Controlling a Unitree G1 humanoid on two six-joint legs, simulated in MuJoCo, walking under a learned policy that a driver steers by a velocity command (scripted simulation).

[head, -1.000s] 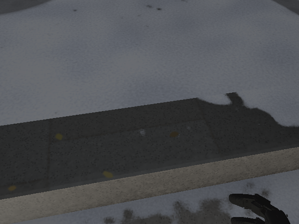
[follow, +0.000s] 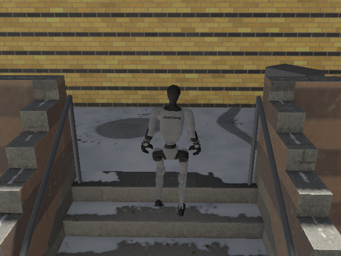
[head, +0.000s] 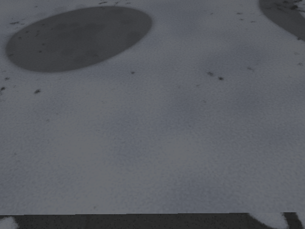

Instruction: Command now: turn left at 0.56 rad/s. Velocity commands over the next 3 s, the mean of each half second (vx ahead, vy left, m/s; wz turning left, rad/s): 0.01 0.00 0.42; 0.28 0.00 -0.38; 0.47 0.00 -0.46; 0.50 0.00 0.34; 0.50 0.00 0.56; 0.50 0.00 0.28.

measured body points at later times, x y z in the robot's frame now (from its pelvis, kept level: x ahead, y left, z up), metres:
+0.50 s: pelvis -0.02 +0.03 +0.00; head -0.02 +0.04 +0.45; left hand +0.05 +0.27 -0.12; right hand +0.18 -0.16 -0.09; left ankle -0.02 +0.11 -0.73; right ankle -0.01 -0.10 -0.68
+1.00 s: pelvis +0.05 +0.05 +0.00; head +0.06 +0.07 +0.45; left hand +0.22 +0.29 -0.10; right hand +0.08 -0.21 -0.11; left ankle +0.01 +0.14 -0.73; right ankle -0.01 -0.06 -0.53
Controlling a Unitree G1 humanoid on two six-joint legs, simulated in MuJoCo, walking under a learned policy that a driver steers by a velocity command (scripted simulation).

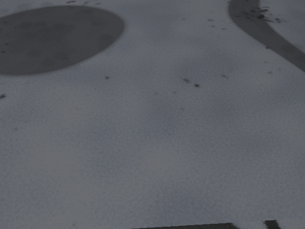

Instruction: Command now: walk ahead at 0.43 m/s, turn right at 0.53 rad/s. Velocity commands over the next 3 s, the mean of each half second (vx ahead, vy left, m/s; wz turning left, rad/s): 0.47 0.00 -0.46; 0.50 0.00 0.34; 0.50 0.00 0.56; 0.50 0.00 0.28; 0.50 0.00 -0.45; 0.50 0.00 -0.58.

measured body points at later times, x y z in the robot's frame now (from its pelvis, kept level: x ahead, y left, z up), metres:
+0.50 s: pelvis +0.27 -0.08 +0.14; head +0.27 -0.06 +0.59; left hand +0.42 +0.15 +0.00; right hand +0.36 -0.34 +0.06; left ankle +0.27 +0.08 -0.37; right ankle +0.28 -0.11 -0.55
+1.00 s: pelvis +0.58 -0.10 +0.18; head +0.59 -0.10 +0.63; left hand +0.69 +0.16 +0.07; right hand +0.64 -0.38 +0.05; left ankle +0.58 -0.06 -0.55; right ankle +0.50 -0.22 -0.44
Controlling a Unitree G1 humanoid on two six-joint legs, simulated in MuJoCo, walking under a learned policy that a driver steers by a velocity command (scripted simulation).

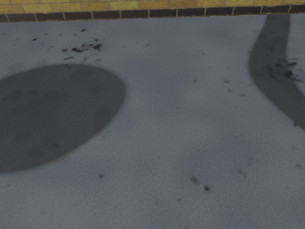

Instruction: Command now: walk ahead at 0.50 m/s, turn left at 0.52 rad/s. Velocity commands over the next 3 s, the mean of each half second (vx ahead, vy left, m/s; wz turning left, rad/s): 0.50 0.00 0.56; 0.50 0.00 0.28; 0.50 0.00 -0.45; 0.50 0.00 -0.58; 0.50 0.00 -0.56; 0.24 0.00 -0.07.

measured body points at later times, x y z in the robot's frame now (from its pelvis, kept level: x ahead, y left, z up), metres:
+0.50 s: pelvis +0.29 -0.04 +0.01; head +0.31 -0.05 +0.46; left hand +0.31 +0.25 -0.09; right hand +0.48 -0.27 -0.11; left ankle +0.24 +0.06 -0.64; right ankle +0.34 -0.13 -0.73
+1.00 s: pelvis +0.52 +0.12 +0.01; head +0.53 +0.14 +0.46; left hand +0.45 +0.37 -0.13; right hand +0.71 -0.08 -0.10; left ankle +0.49 +0.18 -0.73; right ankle +0.55 -0.04 -0.64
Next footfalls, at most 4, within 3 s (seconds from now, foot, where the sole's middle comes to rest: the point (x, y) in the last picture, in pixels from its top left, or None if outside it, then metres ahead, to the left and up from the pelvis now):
0.30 right None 0.38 -0.12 -0.77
0.80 left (115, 225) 0.52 0.20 -0.77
1.34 right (135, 155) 0.88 0.13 -0.77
1.86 left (104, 111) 1.18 0.32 -0.77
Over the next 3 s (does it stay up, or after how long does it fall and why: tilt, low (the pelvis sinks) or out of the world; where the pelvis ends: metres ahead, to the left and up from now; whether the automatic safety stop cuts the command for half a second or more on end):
stays up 1.50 0.04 0.00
